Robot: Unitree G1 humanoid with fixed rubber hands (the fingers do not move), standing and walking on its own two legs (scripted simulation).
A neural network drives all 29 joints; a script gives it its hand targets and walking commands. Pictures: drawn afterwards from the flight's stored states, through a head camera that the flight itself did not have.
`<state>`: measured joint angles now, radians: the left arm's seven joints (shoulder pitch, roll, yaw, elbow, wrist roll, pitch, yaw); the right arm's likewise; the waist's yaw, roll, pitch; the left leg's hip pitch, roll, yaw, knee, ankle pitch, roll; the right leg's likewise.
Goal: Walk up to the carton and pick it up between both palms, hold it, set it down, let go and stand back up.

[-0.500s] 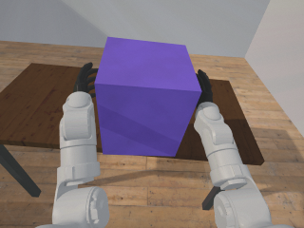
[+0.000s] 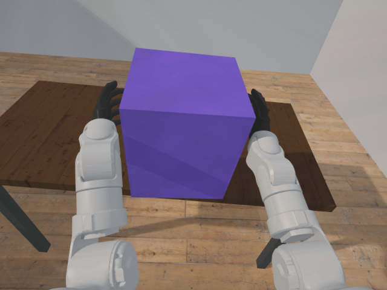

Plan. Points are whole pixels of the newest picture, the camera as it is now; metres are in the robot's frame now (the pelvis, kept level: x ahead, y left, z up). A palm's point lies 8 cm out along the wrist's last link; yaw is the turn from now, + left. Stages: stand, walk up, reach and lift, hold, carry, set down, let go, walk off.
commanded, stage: set down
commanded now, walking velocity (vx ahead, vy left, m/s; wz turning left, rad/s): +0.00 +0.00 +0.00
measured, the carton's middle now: (182, 128) +0.40 +0.00 +0.14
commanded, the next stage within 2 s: none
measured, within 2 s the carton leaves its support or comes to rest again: neither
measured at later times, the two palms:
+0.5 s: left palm (119, 136) +0.40 +0.13 +0.13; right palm (253, 137) +0.39 -0.17 +0.13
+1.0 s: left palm (123, 137) +0.41 +0.12 +0.11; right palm (253, 136) +0.40 -0.17 +0.12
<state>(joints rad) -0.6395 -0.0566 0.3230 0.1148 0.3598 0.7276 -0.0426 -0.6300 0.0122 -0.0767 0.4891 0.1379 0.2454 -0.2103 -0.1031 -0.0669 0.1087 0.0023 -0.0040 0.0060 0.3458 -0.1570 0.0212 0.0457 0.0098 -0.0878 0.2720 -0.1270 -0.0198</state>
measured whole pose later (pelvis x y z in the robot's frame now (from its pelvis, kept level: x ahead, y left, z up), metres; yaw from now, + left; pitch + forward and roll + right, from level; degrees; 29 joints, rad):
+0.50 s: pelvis +0.03 -0.01 +0.00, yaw +1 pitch -7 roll -1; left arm -0.53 -0.09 0.27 0.27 0.32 0.41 0.01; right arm -0.53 0.03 -0.16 0.62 0.01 -0.11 -0.14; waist -0.07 -0.06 0.11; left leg -0.03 0.00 -0.01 0.33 -0.18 0.01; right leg 0.03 0.02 -0.12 0.24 -0.15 -0.03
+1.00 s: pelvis +0.03 -0.01 +0.00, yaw +0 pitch -4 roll +0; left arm -0.65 -0.10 0.33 0.56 0.34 0.31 0.05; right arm -0.64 0.03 -0.33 0.85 -0.10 -0.17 -0.08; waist -0.03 -0.04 0.05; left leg -0.08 0.00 0.01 0.30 -0.15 0.01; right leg -0.05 0.01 -0.10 0.26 -0.14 -0.03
